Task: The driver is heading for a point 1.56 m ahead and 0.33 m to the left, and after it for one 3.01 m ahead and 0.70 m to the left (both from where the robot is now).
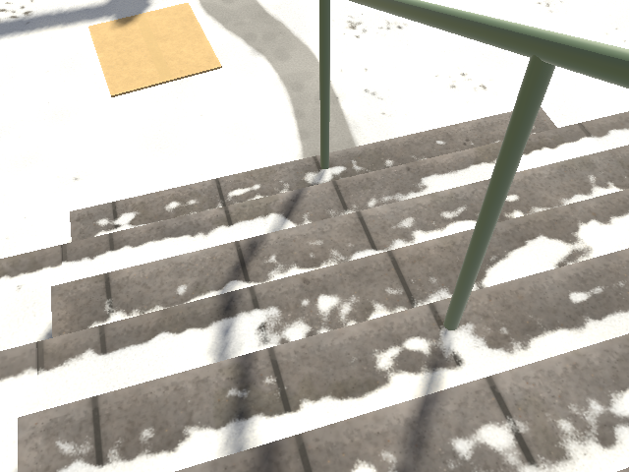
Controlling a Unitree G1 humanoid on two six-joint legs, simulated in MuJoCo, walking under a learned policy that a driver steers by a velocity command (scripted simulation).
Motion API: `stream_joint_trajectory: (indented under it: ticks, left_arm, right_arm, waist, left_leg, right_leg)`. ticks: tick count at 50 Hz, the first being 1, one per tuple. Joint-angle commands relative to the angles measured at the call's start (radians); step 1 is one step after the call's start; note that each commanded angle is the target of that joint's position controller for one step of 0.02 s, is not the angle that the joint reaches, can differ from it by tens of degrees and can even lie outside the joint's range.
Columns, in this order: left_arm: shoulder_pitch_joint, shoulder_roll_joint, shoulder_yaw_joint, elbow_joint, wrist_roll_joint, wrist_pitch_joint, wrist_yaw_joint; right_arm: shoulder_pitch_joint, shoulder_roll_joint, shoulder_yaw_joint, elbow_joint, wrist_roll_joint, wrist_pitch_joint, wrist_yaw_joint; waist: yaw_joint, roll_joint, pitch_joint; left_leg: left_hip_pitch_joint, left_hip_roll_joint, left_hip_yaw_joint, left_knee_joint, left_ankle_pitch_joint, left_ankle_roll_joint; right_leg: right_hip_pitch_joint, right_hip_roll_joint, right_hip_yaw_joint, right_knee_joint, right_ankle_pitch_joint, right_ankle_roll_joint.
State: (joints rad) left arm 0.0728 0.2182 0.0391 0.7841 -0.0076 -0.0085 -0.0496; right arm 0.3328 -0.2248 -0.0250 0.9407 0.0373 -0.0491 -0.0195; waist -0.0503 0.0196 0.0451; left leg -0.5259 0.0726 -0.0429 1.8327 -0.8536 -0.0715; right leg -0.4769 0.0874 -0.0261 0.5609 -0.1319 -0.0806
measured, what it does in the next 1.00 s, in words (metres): steps on the spot, turning left: left foot, then left foot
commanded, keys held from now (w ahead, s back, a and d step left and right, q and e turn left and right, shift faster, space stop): no key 0.14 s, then q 0.62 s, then no key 0.24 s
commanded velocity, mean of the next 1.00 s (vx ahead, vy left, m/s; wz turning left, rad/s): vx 0.04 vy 0.00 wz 0.24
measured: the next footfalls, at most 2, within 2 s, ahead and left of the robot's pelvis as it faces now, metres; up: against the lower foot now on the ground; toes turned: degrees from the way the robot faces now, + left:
left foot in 0.26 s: +0.11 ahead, +0.19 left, +0.00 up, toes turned -3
left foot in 0.92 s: +0.07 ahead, +0.19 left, +0.00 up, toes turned +19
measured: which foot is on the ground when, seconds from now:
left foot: up 0.00-0.24, down 0.26-0.58, up 0.60-0.90, down 0.92-1.00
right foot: down 0.00-0.92, up 0.94-1.00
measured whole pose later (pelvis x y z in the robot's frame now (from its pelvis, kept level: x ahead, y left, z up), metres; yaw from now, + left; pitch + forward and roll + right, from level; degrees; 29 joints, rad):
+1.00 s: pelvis +0.05 +0.09 -0.01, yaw +19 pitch +2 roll +0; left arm 0.23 0.27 0.04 0.75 -0.02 0.07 0.05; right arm 0.18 -0.19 -0.02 0.62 -0.01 0.05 0.02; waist 0.05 -0.05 -0.01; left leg -0.40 -0.05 0.03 0.73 -0.38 0.07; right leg -0.48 -0.07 0.03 1.04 -0.57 0.03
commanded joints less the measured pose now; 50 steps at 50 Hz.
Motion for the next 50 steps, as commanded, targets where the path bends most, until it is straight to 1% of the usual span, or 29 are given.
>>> stream_joint_trajectory:
  ticks: [1, 2, 4, 7, 8, 10, 11, 14, 16, 17, 18, 19, 22, 26, 28, 29, 30, 31, 32, 34, 36, 40, 43, 45, 46, 47, 48, 49, 50]
  left_arm:
    - [0.161, 0.109, 0.001, -0.013, 0.011, 0.023, 0.035]
    - [0.078, 0.117, -0.003, -0.04, 0.025, 0.004, 0.025]
    - [0.074, 0.136, -0.004, -0.034, 0.052, -0.017, 0.032]
    - [0.136, 0.048, -0.023, 0.013, 0.017, -0.001, 0.077]
    - [0.148, 0.033, -0.032, 0.035, 0.024, 0.008, 0.08]
    - [0.131, 0.033, -0.035, 0.046, 0.034, 0.009, 0.062]
    - [0.091, 0.042, -0.037, 0.04, 0.053, -0.002, 0.053]
    - [0.102, 0.01, -0.043, 0.056, 0.011, 0.01, 0.059]
    - [0.198, 0.097, -0.011, 0.058, 0.013, 0.012, 0.082]
    - [0.192, 0.14, 0.008, 0.046, 0.005, 0.019, 0.093]
    - [0.191, 0.133, 0.014, 0.024, -0.007, 0.03, 0.1]
    - [0.16, 0.136, 0.025, 0.014, -0.001, 0.044, 0.106]
    - [0.134, 0.071, 0.033, -0.022, 0.025, 0.065, 0.105]
    - [0.08, 0.05, 0.031, -0.078, 0.017, 0.043, 0.09]
    - [0.15, 0.065, 0.033, -0.064, 0.012, 0.032, 0.08]
    - [0.193, 0.104, 0.047, -0.056, 0.027, 0.031, 0.074]
    - [0.28, 0.179, 0.072, -0.035, 0.042, 0.033, 0.069]
    - [0.278, 0.171, 0.064, -0.042, 0.047, 0.024, 0.068]
    - [0.282, 0.172, 0.059, -0.054, 0.042, 0.018, 0.068]
    - [0.188, 0.172, 0.054, -0.074, 0.032, 0.021, 0.072]
    - [0.118, 0.169, 0.047, -0.09, 0.022, 0.036, 0.088]
    - [0.128, 0.193, 0.043, -0.101, 0.026, 0.071, 0.114]
    - [0.159, 0.209, 0.041, -0.094, 0.01, 0.076, 0.112]
    - [0.13, 0.172, 0.029, -0.094, -0.019, 0.076, 0.105]
    - [0.163, 0.124, 0.015, -0.081, -0.02, 0.073, 0.099]
    - [0.185, 0.055, -0.004, -0.115, 0.016, 0.068, 0.091]
    - [0.108, 0.095, 0.007, -0.162, 0.003, 0.045, 0.091]
    - [0.053, 0.163, 0.026, -0.159, -0.026, 0.042, 0.107]
    - [0.074, 0.186, 0.042, -0.128, -0.028, 0.051, 0.118]
  right_arm:
    - [-0.053, -0.075, 0.001, -0.142, 0.013, 0.04, -0.041]
    - [-0.012, -0.098, -0.015, -0.13, -0.014, 0.076, -0.064]
    - [0.032, -0.088, -0.033, -0.124, -0.039, 0.078, -0.078]
    - [-0.048, -0.002, -0.017, -0.175, -0.057, 0.065, -0.072]
    - [-0.009, 0.025, -0.008, -0.152, -0.052, 0.071, -0.06]
    - [0.075, 0.007, -0.013, -0.107, -0.038, 0.089, -0.023]
    - [0.105, 0.001, -0.019, -0.091, -0.043, 0.096, -0.01]
    - [-0.059, -0.001, -0.008, -0.18, -0.048, 0.104, -0.019]
    - [-0.109, -0.099, -0.032, -0.197, -0.047, 0.103, -0.024]
    - [-0.106, -0.116, -0.036, -0.219, -0.042, 0.103, -0.021]
    - [-0.101, -0.135, -0.047, -0.221, -0.027, 0.101, -0.02]
    - [-0.121, -0.118, -0.048, -0.25, -0.018, 0.102, -0.021]
    - [-0.104, -0.155, -0.066, -0.306, -0.034, 0.107, -0.028]
    - [-0.07, -0.163, -0.068, -0.36, -0.025, 0.119, -0.044]
    - [-0.141, -0.145, -0.061, -0.404, -0.012, 0.133, -0.042]
    - [-0.179, -0.119, -0.054, -0.432, -0.01, 0.14, -0.039]
    - [-0.173, -0.07, -0.04, -0.467, -0.017, 0.14, -0.034]
    - [-0.145, -0.089, -0.049, -0.469, -0.022, 0.127, -0.035]
    - [-0.15, -0.13, -0.066, -0.461, -0.026, 0.114, -0.034]
    - [-0.12, -0.131, -0.071, -0.42, -0.031, 0.126, -0.04]
    - [-0.109, -0.121, -0.066, -0.409, -0.024, 0.149, -0.034]
    - [-0.221, -0.034, -0.015, -0.448, -0.003, 0.136, 0.005]
    - [-0.197, -0.046, -0.019, -0.444, 0.008, 0.123, 0.023]
    - [-0.104, -0.051, -0.033, -0.399, -0.004, 0.122, 0.026]
    - [-0.061, -0.074, -0.047, -0.377, -0.014, 0.122, 0.026]
    - [-0.048, -0.195, -0.072, -0.396, -0.028, 0.109, 0.021]
    - [-0.027, -0.206, -0.066, -0.392, -0.06, 0.083, 0.038]
    - [-0.043, -0.188, -0.066, -0.373, -0.082, 0.066, 0.051]
    - [-0.077, -0.143, -0.056, -0.352, -0.071, 0.06, 0.054]
  waist:
    - [0.06, 0.05, -0.3]
    - [0.004, 0.09, -0.184]
    - [-0.02, 0.006, -0.127]
    - [-0.007, -0.086, -0.184]
    - [-0.024, -0.106, -0.246]
    - [-0.042, -0.135, -0.268]
    - [-0.056, -0.136, -0.24]
    - [0.005, -0.135, 0.007]
    - [0.08, -0.016, 0.003]
    - [0.086, -0.011, -0.014]
    - [0.102, 0.056, 0.004]
    - [0.088, 0.048, 0.007]
    - [0.079, 0.127, -0.073]
    - [0.045, 0.237, -0.145]
    - [0.082, 0.17, -0.17]
    - [0.097, 0.04, -0.178]
    - [0.103, -0.22, -0.194]
    - [0.098, -0.315, -0.184]
    - [0.095, -0.172, -0.152]
    - [0.041, -0.067, -0.122]
    - [0.016, -0.103, -0.093]
    - [0.073, -0.16, -0.11]
    - [0.078, -0.223, -0.113]
    - [0.031, -0.183, -0.126]
    - [0.024, -0.089, -0.133]
    - [0.073, 0.209, -0.143]
    - [0.039, 0.245, -0.221]
    - [0.016, 0.15, -0.168]
    - [0.045, 0.1, -0.097]
  left_leg:
    - [-0.344, 0.06, -0.055, -0.047, 0.217, -0.018]
    - [-0.226, 0.054, -0.058, -0.184, 0.37, -0.006]
    - [-0.127, 0.006, -0.06, -0.305, 0.52, 0.01]
    - [-0.018, 0.006, -0.061, -0.838, 0.678, 0.0]
    - [0.114, -0.006, -0.044, -0.863, 0.698, -0.015]
    - [0.305, -0.029, 0.003, -0.891, 0.783, -0.013]
    - [0.395, -0.03, -0.015, -0.83, 0.849, 0.001]
    - [0.254, -0.031, -0.015, -1.257, 0.547, 0.056]
    - [0.215, -0.009, -0.07, -1.244, 0.757, 0.078]
    - [0.178, -0.013, -0.09, -1.257, 0.785, 0.096]
    - [0.071, -0.019, -0.138, -1.275, 0.68, 0.123]
    - [0.023, -0.013, -0.163, -1.294, 0.65, 0.143]
    - [0.048, 0.034, -0.29, -1.34, 0.72, 0.204]
    - [0.227, 0.082, -0.433, -1.352, 0.894, 0.273]
    - [0.145, 0.034, -0.368, -1.294, 0.887, 0.222]
    - [0.028, -0.026, -0.289, -1.182, 0.783, 0.177]
    - [-0.159, -0.171, -0.154, -0.944, 0.517, 0.114]
    - [-0.284, -0.208, -0.151, -0.725, 0.144, 0.08]
    - [-0.367, -0.168, -0.174, -0.507, 0.151, 0.061]
    - [-0.341, -0.128, -0.177, -0.408, 0.303, 0.046]
    - [-0.271, -0.116, -0.095, -0.474, 0.444, 0.027]
    - [-0.026, -0.095, 0.083, -0.784, 0.521, 0.031]
    - [0.11, -0.098, 0.101, -0.948, 0.431, 0.07]
    - [0.292, -0.129, 0.133, -1.195, 0.551, 0.116]
    - [0.412, -0.134, 0.1, -1.314, 0.647, 0.134]
    - [0.553, 0.136, -0.327, -1.366, 1.093, 0.217]
    - [0.487, 0.318, -0.534, -1.415, 1.283, 0.412]
    - [0.405, 0.308, -0.531, -1.46, 1.093, 0.479]
    - [0.364, 0.251, -0.452, -1.445, 0.95, 0.439]
  right_leg:
    - [0.465, -0.502, 0.529, -0.163, 0.292, -0.306]
    - [0.214, -0.45, 0.485, -0.176, 0.286, -0.273]
    - [0.039, -0.346, 0.361, -0.15, 0.448, -0.242]
    - [0.144, -0.233, 0.198, -0.101, 0.567, -0.152]
    - [0.135, -0.234, 0.175, -0.086, 0.645, -0.144]
    - [0.055, -0.229, 0.124, -0.111, 0.498, -0.127]
    - [-0.048, -0.274, 0.168, -0.141, 0.36, -0.137]
    - [0.016, -0.228, 0.202, -0.184, -0.045, -0.046]
    - [0.096, -0.184, 0.218, -0.11, -0.121, -0.019]
    - [0.128, -0.159, 0.18, -0.075, -0.173, -0.015]
    - [0.169, -0.135, 0.099, -0.073, -0.218, -0.007]
    - [0.192, -0.121, 0.055, -0.014, -0.217, 0.006]
    - [0.186, -0.079, -0.044, 0.139, -0.174, 0.038]
    - [0.04, -0.036, -0.015, 0.19, -0.308, 0.055]
    - [0.188, -0.063, -0.006, 0.062, -0.218, 0.035]
    - [0.293, -0.135, 0.075, 0.005, -0.115, -0.003]
    - [0.418, -0.319, 0.323, -0.13, 0.028, -0.12]
    - [0.46, -0.5, 0.528, -0.176, 0.291, -0.268]
    - [0.464, -0.548, 0.513, -0.155, 0.398, -0.311]
    - [0.394, -0.472, 0.339, -0.127, 0.452, -0.238]
    - [0.313, -0.383, 0.161, -0.12, 0.395, -0.174]
    - [0.19, -0.336, 0.011, -0.098, 0.171, -0.139]
    - [0.154, -0.375, 0.053, -0.1, 0.023, -0.133]
    - [0.093, -0.366, 0.036, -0.018, -0.06, -0.081]
    - [0.03, -0.321, -0.013, 0.11, -0.122, -0.026]
    - [-0.204, -0.221, -0.086, 0.501, -0.471, 0.098]
    - [-0.285, -0.13, 0.122, 0.592, -0.557, 0.121]
    - [-0.288, -0.114, 0.174, 0.642, -0.538, 0.124]
    - [-0.306, -0.121, 0.195, 0.668, -0.48, 0.121]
